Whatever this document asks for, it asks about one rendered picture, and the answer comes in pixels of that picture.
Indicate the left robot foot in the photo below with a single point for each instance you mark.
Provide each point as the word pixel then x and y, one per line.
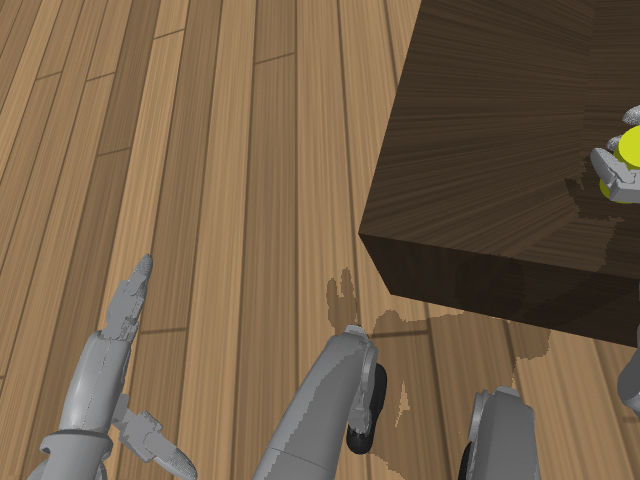
pixel 362 443

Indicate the can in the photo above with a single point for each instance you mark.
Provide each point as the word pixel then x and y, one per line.
pixel 627 151

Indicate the left robot arm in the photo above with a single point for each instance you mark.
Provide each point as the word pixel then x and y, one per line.
pixel 74 455

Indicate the left robot hand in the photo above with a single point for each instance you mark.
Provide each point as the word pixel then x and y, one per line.
pixel 94 399

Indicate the right robot hand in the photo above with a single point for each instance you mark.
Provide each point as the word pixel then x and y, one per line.
pixel 623 184

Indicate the right robot arm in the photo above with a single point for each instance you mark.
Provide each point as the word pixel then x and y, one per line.
pixel 628 384

